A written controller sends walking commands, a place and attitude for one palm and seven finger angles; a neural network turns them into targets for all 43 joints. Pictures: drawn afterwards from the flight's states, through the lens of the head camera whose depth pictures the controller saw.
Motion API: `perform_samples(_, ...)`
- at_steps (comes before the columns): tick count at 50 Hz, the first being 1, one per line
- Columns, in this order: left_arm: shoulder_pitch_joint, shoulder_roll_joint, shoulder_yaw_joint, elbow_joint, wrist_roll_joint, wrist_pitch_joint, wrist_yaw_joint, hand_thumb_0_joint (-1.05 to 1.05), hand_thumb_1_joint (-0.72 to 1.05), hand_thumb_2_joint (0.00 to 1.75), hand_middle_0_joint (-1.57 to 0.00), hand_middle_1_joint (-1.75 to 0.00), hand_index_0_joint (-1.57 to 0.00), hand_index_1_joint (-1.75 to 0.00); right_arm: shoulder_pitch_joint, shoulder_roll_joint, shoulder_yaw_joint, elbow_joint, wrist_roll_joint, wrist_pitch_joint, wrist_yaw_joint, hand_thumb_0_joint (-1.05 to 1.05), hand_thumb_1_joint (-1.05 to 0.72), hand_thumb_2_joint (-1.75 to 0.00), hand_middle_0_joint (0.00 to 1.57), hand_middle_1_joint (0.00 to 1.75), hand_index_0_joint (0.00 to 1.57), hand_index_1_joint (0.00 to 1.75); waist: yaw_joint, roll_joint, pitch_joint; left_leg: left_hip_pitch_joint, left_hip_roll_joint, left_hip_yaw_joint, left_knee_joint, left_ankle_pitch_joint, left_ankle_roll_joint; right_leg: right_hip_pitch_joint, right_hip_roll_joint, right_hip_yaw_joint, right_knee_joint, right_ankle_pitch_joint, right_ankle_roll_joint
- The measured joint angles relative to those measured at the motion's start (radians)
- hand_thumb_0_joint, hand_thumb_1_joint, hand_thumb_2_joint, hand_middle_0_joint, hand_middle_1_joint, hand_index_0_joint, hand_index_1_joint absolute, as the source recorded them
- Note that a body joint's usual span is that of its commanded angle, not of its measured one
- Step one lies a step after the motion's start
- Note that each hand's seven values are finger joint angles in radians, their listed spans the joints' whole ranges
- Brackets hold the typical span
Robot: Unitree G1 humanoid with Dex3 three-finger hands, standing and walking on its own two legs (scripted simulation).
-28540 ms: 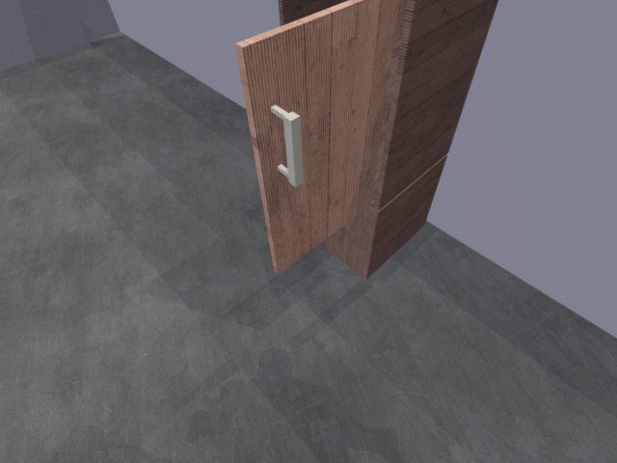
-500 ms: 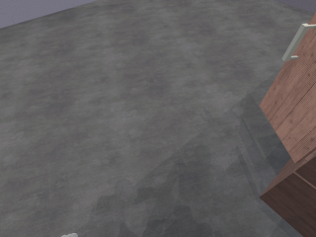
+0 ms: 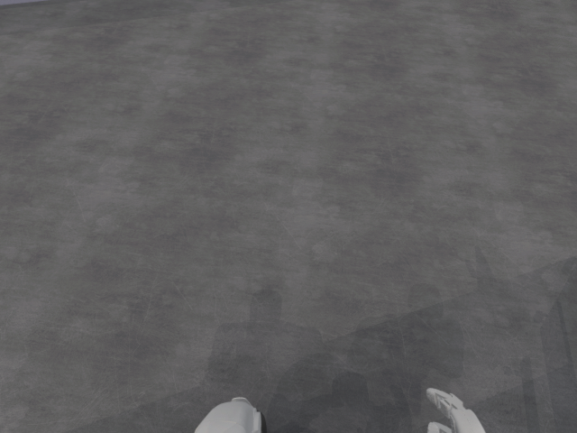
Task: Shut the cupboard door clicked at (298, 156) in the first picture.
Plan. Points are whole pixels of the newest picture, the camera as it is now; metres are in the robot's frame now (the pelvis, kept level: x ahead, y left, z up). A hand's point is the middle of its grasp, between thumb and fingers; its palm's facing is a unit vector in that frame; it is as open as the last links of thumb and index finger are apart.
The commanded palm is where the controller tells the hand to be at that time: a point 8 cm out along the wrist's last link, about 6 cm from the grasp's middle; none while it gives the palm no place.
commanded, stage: walk to a spot facing it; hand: left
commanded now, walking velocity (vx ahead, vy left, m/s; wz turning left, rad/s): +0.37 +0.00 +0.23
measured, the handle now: out of the picture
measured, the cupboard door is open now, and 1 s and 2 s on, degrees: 57 57 57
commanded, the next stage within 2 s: turn to face it in 0.76 s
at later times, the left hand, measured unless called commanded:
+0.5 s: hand (215, 316) +0.30 +0.15 -0.12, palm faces +0.09 -0.97 -0.22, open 7.4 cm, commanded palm none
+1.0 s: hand (184, 324) +0.29 +0.21 -0.18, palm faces +0.38 -0.90 -0.19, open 7.4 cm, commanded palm none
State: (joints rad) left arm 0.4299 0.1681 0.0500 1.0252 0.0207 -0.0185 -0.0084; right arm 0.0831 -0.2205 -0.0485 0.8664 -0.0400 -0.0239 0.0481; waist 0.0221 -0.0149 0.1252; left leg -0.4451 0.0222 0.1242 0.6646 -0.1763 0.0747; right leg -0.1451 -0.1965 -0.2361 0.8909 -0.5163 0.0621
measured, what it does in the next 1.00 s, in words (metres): walks ahead, turning left: right foot, then left foot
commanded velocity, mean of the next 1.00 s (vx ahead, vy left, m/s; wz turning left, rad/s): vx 0.26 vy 0.00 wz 0.24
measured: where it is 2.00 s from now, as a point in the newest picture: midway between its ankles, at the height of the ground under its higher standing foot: (276, 317)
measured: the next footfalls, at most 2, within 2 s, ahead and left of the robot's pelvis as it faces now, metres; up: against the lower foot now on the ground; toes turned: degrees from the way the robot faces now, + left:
right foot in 0.40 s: +0.28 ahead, -0.13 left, +0.00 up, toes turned -2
left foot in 0.90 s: +0.48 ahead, +0.13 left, +0.00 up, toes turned +24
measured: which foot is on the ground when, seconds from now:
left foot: down 0.00-0.42, up 0.44-0.88, down 0.90-1.00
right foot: up 0.00-0.38, down 0.40-0.88, up 0.90-1.00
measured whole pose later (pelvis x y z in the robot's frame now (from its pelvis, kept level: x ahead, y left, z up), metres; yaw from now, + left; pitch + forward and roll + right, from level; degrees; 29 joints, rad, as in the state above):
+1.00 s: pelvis +0.38 +0.05 +0.00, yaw +18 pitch -1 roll -1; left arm 0.35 0.19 0.05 1.03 0.02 0.00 0.03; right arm 0.07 -0.23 -0.02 0.89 -0.03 -0.04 0.00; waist 0.05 -0.03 0.11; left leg -0.42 -0.02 0.15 0.67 -0.25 0.13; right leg -0.37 -0.10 -0.05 1.24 -0.47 0.02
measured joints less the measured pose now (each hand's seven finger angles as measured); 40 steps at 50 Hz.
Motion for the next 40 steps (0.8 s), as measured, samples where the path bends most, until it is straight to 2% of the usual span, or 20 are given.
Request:
perform_samples(2, -0.035, 0.021, 0.010, 0.004, 0.000, 0.023, 0.004, 0.01, 0.90, 0.90, -0.21, -0.30, -0.20, -0.30, 0.004, 0.009, 0.008, 0.000, 0.003, -0.013, -0.018, 0.01, -0.91, -0.90, 0.20, 0.30, 0.20, 0.30, 0.008, -0.017, 0.006, 0.023, -0.015, 0.005, 0.027, -0.065, -0.002, -0.136, 0.026, 0.113, 0.241, 0.022, -0.021)
perform_samples(4, -0.080, 0.034, 0.020, -0.005, 0.006, 0.028, 0.003, 0.01, 0.91, 0.90, -0.20, -0.30, -0.20, -0.30, 0.027, 0.016, 0.013, 0.011, 0.004, -0.017, -0.034, 0.01, -0.91, -0.90, 0.20, 0.30, 0.20, 0.30, 0.007, -0.018, -0.004, 0.064, -0.029, -0.001, -0.016, -0.087, -0.006, -0.244, 0.040, 0.154, 0.315, 0.084, -0.030)
perform_samples(8, -0.159, 0.041, 0.026, -0.055, 0.013, 0.018, -0.005, 0.01, 0.91, 0.90, -0.20, -0.30, -0.19, -0.30, 0.097, 0.032, 0.020, 0.061, 0.005, -0.018, -0.048, 0.01, -0.91, -0.90, 0.20, 0.30, 0.20, 0.30, -0.004, -0.005, -0.040, 0.159, -0.051, -0.026, -0.144, -0.057, -0.006, -0.372, 0.049, 0.181, 0.210, 0.191, -0.030)
perform_samples(12, -0.221, 0.034, 0.022, -0.095, 0.012, 0.013, -0.013, 0.01, 0.91, 0.90, -0.20, -0.30, -0.19, -0.30, 0.175, 0.037, 0.011, 0.113, 0.007, -0.016, -0.052, 0.01, -0.92, -0.90, 0.20, 0.30, 0.20, 0.30, -0.025, 0.008, -0.071, 0.251, -0.062, -0.051, -0.248, -0.047, -0.011, -0.400, 0.059, 0.188, 0.014, 0.282, -0.026)
perform_samples(17, -0.273, 0.026, 0.015, -0.117, 0.010, 0.007, -0.022, 0.00, 0.91, 0.90, -0.20, -0.30, -0.19, -0.30, 0.258, 0.045, 0.006, 0.169, 0.006, -0.012, -0.047, 0.01, -0.92, -0.90, 0.20, 0.30, 0.20, 0.30, -0.053, 0.011, -0.087, 0.338, -0.062, -0.066, -0.285, -0.096, -0.034, -0.336, 0.091, 0.178, -0.192, 0.329, -0.026)
perform_samples(20, -0.280, 0.027, 0.010, -0.123, 0.011, -0.009, -0.025, 0.00, 0.91, 0.90, -0.20, -0.30, -0.19, -0.30, 0.306, 0.049, 0.004, 0.195, 0.008, -0.010, -0.048, 0.01, -0.91, -0.90, 0.20, 0.30, 0.20, 0.30, -0.066, 0.008, -0.093, 0.356, -0.055, -0.074, -0.217, -0.178, -0.058, -0.232, 0.121, 0.162, -0.325, 0.328, -0.039)
perform_samples(21, -0.287, 0.019, 0.009, -0.119, 0.014, -0.023, -0.022, 0.00, 0.91, 0.90, -0.20, -0.30, -0.19, -0.30, 0.312, 0.046, 0.003, 0.206, 0.013, -0.009, -0.047, 0.01, -0.91, -0.90, 0.20, 0.30, 0.20, 0.30, -0.065, 0.023, -0.087, 0.331, -0.041, -0.084, -0.135, -0.219, -0.051, -0.220, 0.135, 0.151, -0.320, 0.306, -0.057)
perform_samples(23, -0.283, 0.002, 0.001, -0.114, 0.014, -0.043, -0.016, 0.00, 0.91, 0.90, -0.20, -0.30, -0.19, -0.30, 0.308, 0.041, -0.001, 0.223, 0.015, 0.003, -0.045, 0.01, -0.91, -0.90, 0.20, 0.30, 0.20, 0.30, -0.063, 0.043, -0.073, 0.227, -0.038, -0.120, 0.145, -0.298, -0.031, -0.199, 0.147, 0.126, -0.292, 0.262, -0.092)
perform_samples(25, -0.254, -0.013, -0.002, -0.102, 0.010, -0.049, -0.005, 0.00, 0.91, 0.90, -0.20, -0.30, -0.20, -0.30, 0.298, 0.039, -0.008, 0.229, 0.013, 0.010, -0.041, 0.01, -0.91, -0.90, 0.20, 0.30, 0.20, 0.30, -0.064, 0.043, -0.074, 0.114, -0.036, -0.129, 0.379, -0.237, -0.027, -0.147, 0.149, 0.107, -0.333, 0.254, -0.105)
perform_samples(28, -0.198, -0.030, 0.013, -0.075, 0.000, -0.058, 0.017, -0.01, 0.93, 0.90, -0.20, -0.30, -0.20, -0.30, 0.280, 0.041, -0.014, 0.217, 0.010, 0.010, -0.036, 0.01, -0.91, -0.90, 0.20, 0.30, 0.20, 0.30, -0.069, 0.044, -0.088, -0.018, 0.000, -0.122, 0.485, -0.117, -0.044, -0.057, 0.156, 0.067, -0.439, 0.264, -0.103)
perform_samples(31, -0.153, -0.015, 0.018, -0.053, 0.003, -0.070, 0.026, -0.01, 0.95, 0.90, -0.21, -0.30, -0.20, -0.30, 0.245, 0.048, -0.016, 0.191, 0.009, 0.019, -0.028, 0.01, -0.91, -0.90, 0.19, 0.30, 0.20, 0.30, -0.066, 0.036, -0.087, -0.114, 0.030, -0.109, 0.462, -0.066, -0.061, 0.014, 0.159, 0.027, -0.511, 0.260, -0.099)
perform_samples(34, -0.114, -0.012, 0.009, -0.028, 0.004, -0.068, 0.026, -0.01, 0.95, 0.90, -0.20, -0.30, -0.20, -0.30, 0.192, 0.046, -0.015, 0.164, 0.010, 0.030, -0.018, 0.01, -0.91, -0.90, 0.19, 0.30, 0.20, 0.30, -0.061, 0.035, -0.071, -0.171, 0.046, -0.085, 0.377, -0.028, -0.068, 0.074, 0.161, -0.014, -0.548, 0.238, -0.089)
perform_samples(40, -0.046, -0.019, -0.006, 0.013, 0.005, -0.053, 0.024, 0.00, 0.92, 0.90, -0.20, -0.30, -0.20, -0.30, 0.059, 0.026, -0.003, 0.105, 0.010, 0.037, 0.002, 0.01, -0.91, -0.90, 0.19, 0.30, 0.19, 0.30, -0.020, 0.025, -0.022, -0.146, 0.032, -0.017, 0.117, -0.024, -0.044, 0.175, 0.146, -0.078, -0.541, 0.154, -0.048)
